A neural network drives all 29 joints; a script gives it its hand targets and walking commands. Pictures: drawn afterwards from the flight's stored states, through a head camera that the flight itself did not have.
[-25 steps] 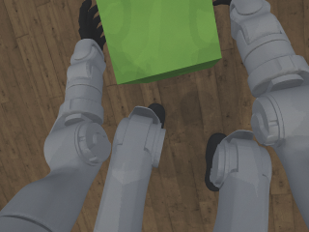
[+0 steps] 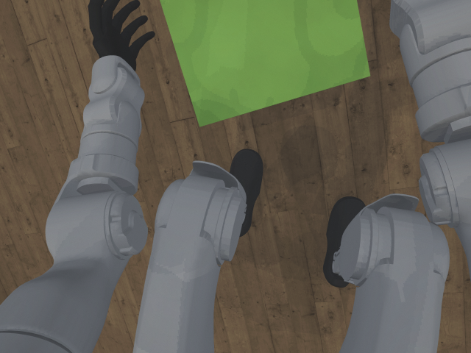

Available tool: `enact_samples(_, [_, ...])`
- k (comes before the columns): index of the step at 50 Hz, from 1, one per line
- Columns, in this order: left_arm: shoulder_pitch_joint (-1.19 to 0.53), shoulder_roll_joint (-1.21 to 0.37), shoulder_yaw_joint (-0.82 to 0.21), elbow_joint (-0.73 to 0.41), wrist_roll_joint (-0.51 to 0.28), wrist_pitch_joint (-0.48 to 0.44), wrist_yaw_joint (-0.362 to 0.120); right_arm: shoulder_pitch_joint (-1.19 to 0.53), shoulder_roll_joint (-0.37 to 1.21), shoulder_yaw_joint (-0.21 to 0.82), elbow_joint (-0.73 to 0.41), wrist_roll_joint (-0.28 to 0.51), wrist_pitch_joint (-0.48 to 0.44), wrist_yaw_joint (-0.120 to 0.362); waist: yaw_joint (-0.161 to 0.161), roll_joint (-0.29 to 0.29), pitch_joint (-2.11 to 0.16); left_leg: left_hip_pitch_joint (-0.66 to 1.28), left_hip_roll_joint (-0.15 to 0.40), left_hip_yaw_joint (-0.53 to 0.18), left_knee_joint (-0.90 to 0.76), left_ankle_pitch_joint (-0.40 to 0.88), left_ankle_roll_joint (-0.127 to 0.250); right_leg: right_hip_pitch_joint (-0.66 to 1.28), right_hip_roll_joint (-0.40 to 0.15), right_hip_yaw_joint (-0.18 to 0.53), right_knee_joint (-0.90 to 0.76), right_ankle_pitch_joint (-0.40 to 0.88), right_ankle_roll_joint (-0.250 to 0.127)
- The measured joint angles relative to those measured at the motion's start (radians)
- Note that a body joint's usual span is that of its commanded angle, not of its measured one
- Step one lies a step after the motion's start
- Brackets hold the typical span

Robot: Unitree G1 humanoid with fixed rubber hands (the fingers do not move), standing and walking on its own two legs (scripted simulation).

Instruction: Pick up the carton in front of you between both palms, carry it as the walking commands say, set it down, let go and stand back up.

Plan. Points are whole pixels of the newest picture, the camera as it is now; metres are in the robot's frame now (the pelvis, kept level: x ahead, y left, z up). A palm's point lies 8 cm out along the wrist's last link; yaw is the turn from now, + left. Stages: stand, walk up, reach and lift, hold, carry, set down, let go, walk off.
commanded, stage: set down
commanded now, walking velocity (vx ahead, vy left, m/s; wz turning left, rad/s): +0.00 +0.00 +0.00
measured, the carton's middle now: (268, 37) +0.50 +0.09 -0.26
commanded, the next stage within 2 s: let go in 0.92 s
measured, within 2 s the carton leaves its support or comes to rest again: neither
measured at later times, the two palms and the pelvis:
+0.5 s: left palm (5, 36) +0.44 +0.29 +0.00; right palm out of the picture +0.60 -0.06 +0.00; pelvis +0.02 +0.00 +0.11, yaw +0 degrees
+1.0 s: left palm out of the picture +0.43 +0.29 +0.15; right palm out of the picture +0.59 -0.08 +0.15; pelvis +0.05 +0.00 +0.24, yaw -1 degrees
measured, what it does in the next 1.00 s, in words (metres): rises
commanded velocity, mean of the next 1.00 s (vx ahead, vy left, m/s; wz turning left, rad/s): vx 0.00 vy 0.00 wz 0.00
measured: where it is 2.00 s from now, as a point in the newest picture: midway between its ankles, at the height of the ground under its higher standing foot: (289, 231)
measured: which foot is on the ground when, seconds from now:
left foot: down 0.00-1.00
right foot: down 0.00-1.00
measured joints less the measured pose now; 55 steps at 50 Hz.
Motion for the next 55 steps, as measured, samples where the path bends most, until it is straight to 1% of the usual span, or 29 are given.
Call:
enact_samples(4, [0.050,-0.039,-0.034,-0.133,-0.003,0.051,0.035,0.040,-0.004,-0.040,-0.066,-0.011,0.040,-0.007,0.001,-0.015,-0.035,0.029,-0.018,-0.007,-0.031,0.007,0.005,0.045,-0.017,-0.007,-0.036,-0.005,0.003])
enact_samples(7, [0.087,-0.063,-0.047,-0.192,0.018,0.091,0.054,0.060,-0.003,-0.079,-0.051,-0.018,0.065,0.003,0.008,-0.041,-0.081,0.064,-0.028,-0.013,-0.072,0.006,0.005,0.085,-0.023,-0.012,-0.082,-0.007,0.003])
enact_samples(11, [0.124,-0.089,-0.050,-0.220,0.052,0.126,0.064,0.067,0.002,-0.140,0.020,-0.038,0.073,0.031,0.018,-0.075,-0.155,0.104,-0.037,-0.018,-0.141,0.008,0.003,0.127,-0.025,-0.013,-0.154,-0.003,0.000])
enact_samples(15, [0.149,-0.107,-0.043,-0.232,0.080,0.141,0.060,0.069,0.012,-0.190,0.075,-0.069,0.064,0.052,0.023,-0.089,-0.219,0.135,-0.045,-0.024,-0.205,0.014,0.002,0.159,-0.023,-0.014,-0.223,0.006,-0.002])
enact_samples(18, [0.163,-0.119,-0.033,-0.245,0.097,0.150,0.056,0.080,0.016,-0.210,0.085,-0.089,0.059,0.060,0.025,-0.087,-0.255,0.154,-0.047,-0.029,-0.246,0.017,0.001,0.178,-0.019,-0.015,-0.268,0.014,-0.002])
enact_samples(21, [0.182,-0.129,-0.023,-0.267,0.106,0.158,0.051,0.102,0.018,-0.214,0.063,-0.101,0.062,0.062,0.028,-0.080,-0.283,0.175,-0.046,-0.033,-0.284,0.019,0.001,0.198,-0.014,-0.015,-0.311,0.022,0.001])
enact_samples(27, [0.245,-0.134,-0.007,-0.333,0.109,0.184,0.034,0.175,0.026,-0.199,-0.042,-0.109,0.095,0.060,0.029,-0.071,-0.325,0.237,-0.042,-0.038,-0.376,0.024,-0.003,0.254,-0.005,-0.012,-0.409,0.040,-0.001])
enact_samples(32, [0.292,-0.123,0.002,-0.368,0.107,0.206,0.011,0.229,0.042,-0.199,-0.107,-0.116,0.127,0.060,0.029,-0.080,-0.355,0.314,-0.039,-0.041,-0.472,0.035,-0.008,0.324,0.000,-0.008,-0.507,0.060,-0.008])
enact_samples(38, [0.322,-0.123,0.015,-0.365,0.127,0.211,-0.014,0.262,0.069,-0.230,-0.108,-0.140,0.136,0.067,0.026,-0.097,-0.391,0.418,-0.036,-0.048,-0.599,0.057,-0.014,0.423,0.001,-0.008,-0.636,0.090,-0.015])
enact_samples(48, [0.376,-0.151,0.035,-0.353,0.187,0.184,-0.044,0.317,0.097,-0.284,-0.075,-0.177,0.109,0.086,0.020,-0.104,-0.426,0.597,-0.029,-0.053,-0.818,0.115,-0.011,0.598,0.003,-0.001,-0.866,0.163,-0.016])
enact_samples(52, [0.424,-0.155,0.026,-0.362,0.215,0.166,-0.068,0.369,0.126,-0.319,-0.094,-0.205,0.093,0.076,0.010,-0.093,-0.437,0.667,-0.026,-0.054,-0.899,0.139,-0.005,0.669,0.004,0.002,-0.956,0.193,-0.012])
enact_samples(55, [0.498,-0.159,0.002,-0.385,0.240,0.151,-0.099,0.458,0.166,-0.347,-0.147,-0.232,0.080,0.055,-0.004,-0.082,-0.445,0.734,-0.024,-0.053,-0.960,0.153,0.002,0.738,0.003,0.006,-1.026,0.214,-0.007])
